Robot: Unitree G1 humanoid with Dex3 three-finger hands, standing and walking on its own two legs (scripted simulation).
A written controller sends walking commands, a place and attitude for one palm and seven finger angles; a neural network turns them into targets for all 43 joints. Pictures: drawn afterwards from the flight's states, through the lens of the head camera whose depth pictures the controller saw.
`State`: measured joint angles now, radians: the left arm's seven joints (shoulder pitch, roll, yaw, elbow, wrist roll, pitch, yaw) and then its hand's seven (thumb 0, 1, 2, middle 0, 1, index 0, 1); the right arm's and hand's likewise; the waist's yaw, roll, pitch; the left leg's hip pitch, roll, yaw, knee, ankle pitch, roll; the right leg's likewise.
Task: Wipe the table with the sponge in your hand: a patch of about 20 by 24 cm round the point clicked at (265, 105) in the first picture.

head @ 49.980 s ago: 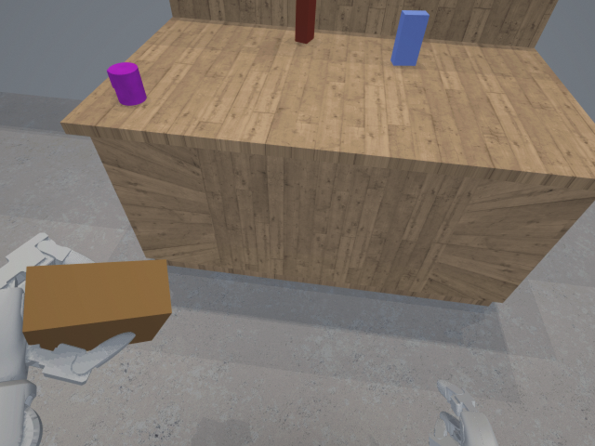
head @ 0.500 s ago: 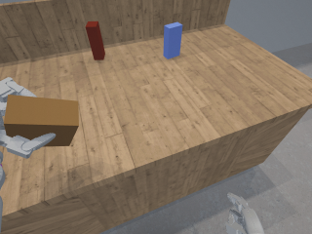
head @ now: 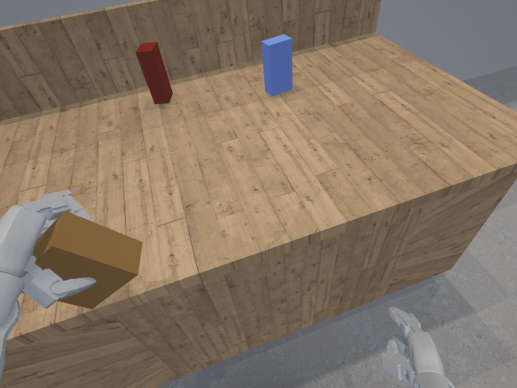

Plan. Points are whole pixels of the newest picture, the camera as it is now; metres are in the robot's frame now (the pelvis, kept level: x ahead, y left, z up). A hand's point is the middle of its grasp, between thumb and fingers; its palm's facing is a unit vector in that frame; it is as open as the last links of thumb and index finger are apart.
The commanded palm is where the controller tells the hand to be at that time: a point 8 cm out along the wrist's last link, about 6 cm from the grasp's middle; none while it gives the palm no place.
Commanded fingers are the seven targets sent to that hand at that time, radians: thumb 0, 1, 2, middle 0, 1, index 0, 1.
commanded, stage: turn the palm down, sponge in hand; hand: left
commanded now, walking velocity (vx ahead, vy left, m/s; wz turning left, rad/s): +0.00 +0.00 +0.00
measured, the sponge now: (92, 268) +0.24 +0.27 +0.10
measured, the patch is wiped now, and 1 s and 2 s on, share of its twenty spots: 0.00 0.00 0.00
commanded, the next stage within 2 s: move the sponge above the wiping area in 1.52 s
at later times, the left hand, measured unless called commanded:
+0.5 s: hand (77, 255) +0.23 +0.26 +0.15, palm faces +0.20 -0.37 -0.91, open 9.7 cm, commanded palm +0.20 +0.30 +0.21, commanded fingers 0.00 0.10 1.30 -1.20 -1.60 -1.20 -1.60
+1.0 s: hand (22, 242) +0.24 +0.34 +0.16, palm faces +0.21 -0.10 -0.97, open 9.7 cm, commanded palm +0.20 +0.33 +0.22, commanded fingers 0.00 0.10 1.30 -1.20 -1.60 -1.20 -1.60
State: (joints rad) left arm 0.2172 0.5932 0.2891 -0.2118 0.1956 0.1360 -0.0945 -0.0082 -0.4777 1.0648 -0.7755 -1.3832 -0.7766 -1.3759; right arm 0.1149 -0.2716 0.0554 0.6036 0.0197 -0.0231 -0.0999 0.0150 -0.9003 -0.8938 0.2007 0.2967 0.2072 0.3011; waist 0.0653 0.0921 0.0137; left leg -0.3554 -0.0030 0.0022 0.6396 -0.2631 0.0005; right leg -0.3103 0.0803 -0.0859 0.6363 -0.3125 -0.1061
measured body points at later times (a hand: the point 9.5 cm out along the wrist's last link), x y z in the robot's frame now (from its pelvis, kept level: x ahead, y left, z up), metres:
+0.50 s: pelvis +0.01 +0.01 +0.00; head +0.00 -0.03 +0.45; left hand +0.22 +0.28 +0.20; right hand +0.22 -0.23 -0.08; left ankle +0.05 +0.13 -0.72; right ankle +0.02 -0.04 -0.72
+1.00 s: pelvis +0.00 +0.05 +0.01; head -0.01 +0.02 +0.46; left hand +0.22 +0.34 +0.21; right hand +0.26 -0.12 -0.05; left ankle +0.05 +0.13 -0.72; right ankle +0.02 -0.04 -0.72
